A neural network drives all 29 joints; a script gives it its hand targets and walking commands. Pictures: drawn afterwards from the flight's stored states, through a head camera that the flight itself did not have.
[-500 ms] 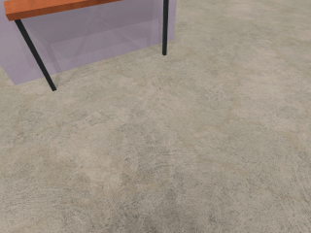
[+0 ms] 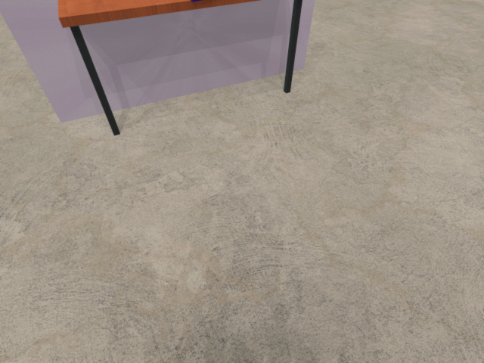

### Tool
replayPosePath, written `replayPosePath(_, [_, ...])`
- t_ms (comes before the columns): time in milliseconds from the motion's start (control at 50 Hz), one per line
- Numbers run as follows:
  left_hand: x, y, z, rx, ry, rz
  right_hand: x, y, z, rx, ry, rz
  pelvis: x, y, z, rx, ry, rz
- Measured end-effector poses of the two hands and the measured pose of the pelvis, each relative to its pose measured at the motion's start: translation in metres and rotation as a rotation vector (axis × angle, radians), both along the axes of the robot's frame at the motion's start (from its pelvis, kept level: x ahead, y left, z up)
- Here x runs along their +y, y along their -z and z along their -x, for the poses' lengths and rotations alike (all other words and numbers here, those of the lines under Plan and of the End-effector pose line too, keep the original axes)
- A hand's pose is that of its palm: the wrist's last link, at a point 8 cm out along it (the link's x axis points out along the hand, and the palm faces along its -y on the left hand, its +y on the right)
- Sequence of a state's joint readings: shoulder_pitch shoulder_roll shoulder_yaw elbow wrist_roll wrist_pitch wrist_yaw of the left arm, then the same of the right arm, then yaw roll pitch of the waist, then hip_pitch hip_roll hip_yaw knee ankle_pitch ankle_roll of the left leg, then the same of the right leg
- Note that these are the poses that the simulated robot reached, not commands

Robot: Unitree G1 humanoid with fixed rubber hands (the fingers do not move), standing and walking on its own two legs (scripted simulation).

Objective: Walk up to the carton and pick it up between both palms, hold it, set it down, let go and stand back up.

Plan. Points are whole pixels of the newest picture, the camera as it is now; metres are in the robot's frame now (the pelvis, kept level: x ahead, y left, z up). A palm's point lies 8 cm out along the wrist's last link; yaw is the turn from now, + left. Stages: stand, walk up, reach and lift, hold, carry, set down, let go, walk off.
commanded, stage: walk up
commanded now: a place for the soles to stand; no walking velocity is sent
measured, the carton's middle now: out of the picture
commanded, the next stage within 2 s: none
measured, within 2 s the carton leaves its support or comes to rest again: neither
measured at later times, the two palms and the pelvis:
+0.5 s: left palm (110, 286) +0.30 +0.31 -0.12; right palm out of the picture +0.13 -0.19 -0.12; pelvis +0.20 +0.05 +0.00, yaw +9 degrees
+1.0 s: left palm (152, 231) +0.44 +0.25 -0.13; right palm (308, 139) +0.76 -0.17 -0.10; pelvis +0.55 +0.03 -0.01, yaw +15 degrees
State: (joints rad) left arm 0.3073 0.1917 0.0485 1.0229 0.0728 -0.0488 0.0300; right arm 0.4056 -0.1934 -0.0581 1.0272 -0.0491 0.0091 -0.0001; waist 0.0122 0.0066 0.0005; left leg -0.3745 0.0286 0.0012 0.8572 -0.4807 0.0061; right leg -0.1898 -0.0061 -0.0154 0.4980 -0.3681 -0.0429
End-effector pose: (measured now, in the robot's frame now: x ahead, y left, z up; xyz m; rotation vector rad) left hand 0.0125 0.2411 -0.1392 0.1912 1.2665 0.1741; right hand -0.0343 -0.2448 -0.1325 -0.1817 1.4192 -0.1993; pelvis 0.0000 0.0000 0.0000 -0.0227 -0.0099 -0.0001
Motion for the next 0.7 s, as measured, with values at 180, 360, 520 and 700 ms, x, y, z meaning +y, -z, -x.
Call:
replayPosePath(180, [0.076, 0.031, -0.029, 0.010, -0.073, -0.012, 0.016, -0.006, -0.104, -0.219, -0.072, 0.099, 0.050, 0.024, -0.054, -0.022, -0.065, 0.010])
replayPosePath(360, [0.085, 0.014, -0.185, -0.213, 0.017, 0.050, 0.061, -0.005, -0.100, -0.044, -0.027, 0.064, 0.060, 0.016, -0.124, -0.070, -0.096, -0.023])
replayPosePath(520, [0.066, -0.015, -0.296, -0.290, -0.002, 0.060, 0.046, -0.014, -0.182, 0.056, -0.075, 0.024, 0.047, 0.006, -0.217, -0.028, -0.158, -0.026])
replayPosePath(700, [0.034, 0.003, -0.391, -0.198, -0.030, -0.055, -0.006, 0.029, -0.398, -0.009, -0.250, 0.014, 0.010, 0.035, -0.351, 0.006, -0.193, -0.008])
